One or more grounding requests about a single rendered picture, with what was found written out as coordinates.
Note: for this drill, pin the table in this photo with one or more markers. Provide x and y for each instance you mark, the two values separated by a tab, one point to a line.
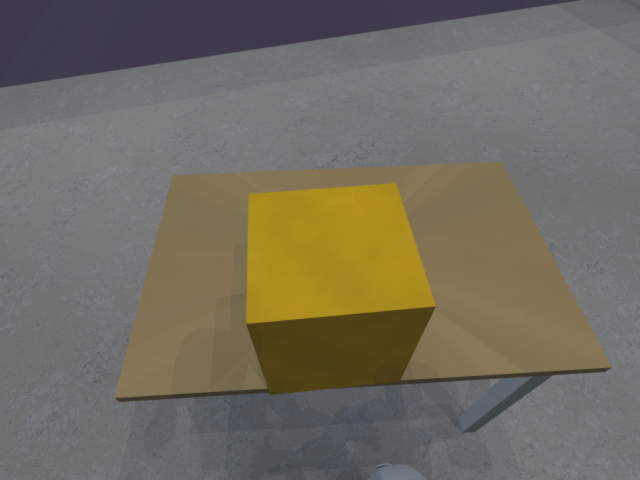
503	308

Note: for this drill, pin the carton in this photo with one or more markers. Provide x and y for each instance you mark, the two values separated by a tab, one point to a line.
337	295

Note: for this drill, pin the right robot shin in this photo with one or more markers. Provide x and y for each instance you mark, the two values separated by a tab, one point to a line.
382	465

